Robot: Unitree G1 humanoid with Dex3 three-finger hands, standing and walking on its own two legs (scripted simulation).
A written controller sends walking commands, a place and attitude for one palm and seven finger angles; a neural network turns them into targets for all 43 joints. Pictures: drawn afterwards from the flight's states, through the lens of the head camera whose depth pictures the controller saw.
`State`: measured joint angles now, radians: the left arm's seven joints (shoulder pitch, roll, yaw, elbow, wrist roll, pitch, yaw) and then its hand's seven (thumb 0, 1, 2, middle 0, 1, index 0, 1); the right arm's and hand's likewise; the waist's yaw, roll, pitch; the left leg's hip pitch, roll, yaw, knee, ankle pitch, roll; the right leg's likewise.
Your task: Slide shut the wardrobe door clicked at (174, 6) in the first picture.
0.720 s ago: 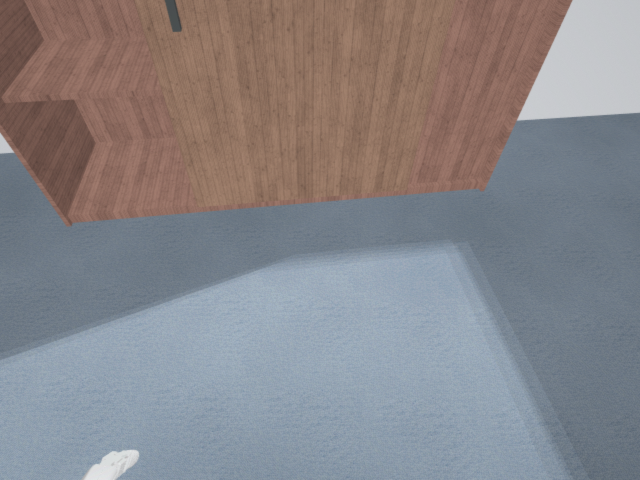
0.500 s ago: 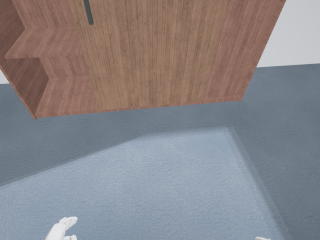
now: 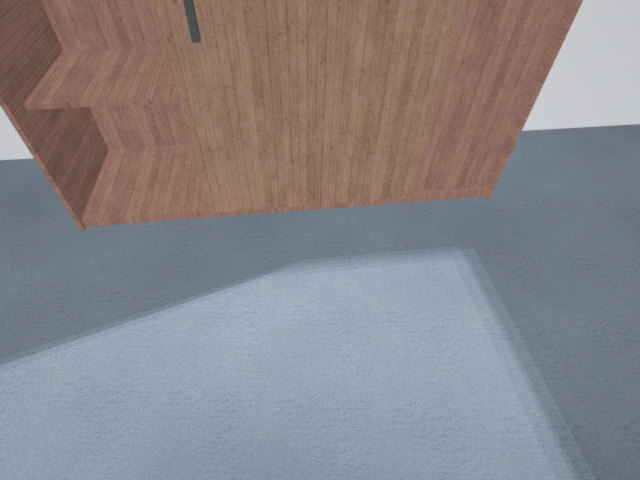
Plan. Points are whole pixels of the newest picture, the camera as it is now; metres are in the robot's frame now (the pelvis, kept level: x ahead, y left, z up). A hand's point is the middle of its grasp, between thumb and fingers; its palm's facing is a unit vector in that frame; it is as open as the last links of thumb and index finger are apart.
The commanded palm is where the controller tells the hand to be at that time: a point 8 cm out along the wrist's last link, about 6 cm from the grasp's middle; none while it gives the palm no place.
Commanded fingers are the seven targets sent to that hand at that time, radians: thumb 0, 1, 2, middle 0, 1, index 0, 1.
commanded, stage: stand and wait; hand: right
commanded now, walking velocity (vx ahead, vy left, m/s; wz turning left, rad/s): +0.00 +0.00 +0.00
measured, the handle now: out of the picture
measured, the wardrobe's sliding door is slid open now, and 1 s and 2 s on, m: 0.53 0.53 0.53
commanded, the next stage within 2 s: look at it before walking up in 0.10 s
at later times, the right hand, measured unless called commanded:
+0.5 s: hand out of the picture +0.07 -0.25 -0.15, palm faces -0.03 +0.94 -0.33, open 7.4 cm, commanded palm none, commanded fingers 0.00 -0.90 -0.90 0.20 0.30 0.20 0.30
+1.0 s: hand out of the picture +0.06 -0.24 -0.16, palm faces -0.06 +0.94 -0.33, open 7.4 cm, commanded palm none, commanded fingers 0.00 -0.90 -0.90 0.20 0.30 0.20 0.30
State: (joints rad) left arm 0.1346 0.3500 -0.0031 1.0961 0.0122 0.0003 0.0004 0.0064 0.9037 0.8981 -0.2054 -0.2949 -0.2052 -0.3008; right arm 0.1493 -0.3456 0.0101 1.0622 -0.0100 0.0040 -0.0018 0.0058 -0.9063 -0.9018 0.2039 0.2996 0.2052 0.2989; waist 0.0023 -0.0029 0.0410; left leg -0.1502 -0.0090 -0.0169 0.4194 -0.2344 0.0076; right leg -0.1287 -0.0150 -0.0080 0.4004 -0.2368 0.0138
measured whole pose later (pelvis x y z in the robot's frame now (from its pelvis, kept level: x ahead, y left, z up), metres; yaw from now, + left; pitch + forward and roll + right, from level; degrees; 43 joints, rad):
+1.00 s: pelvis -0.01 +0.00 +0.00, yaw +3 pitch -1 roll +0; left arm 0.11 0.31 0.01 1.05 0.01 0.00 0.02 0.00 0.90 0.90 -0.20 -0.29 -0.20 -0.30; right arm 0.17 -0.32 -0.01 1.03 -0.02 0.03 -0.01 0.00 -0.91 -0.90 0.20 0.30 0.20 0.30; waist -0.02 0.01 0.04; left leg -0.21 -0.02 -0.07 0.47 -0.23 0.00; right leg -0.17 -0.03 -0.06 0.44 -0.25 0.01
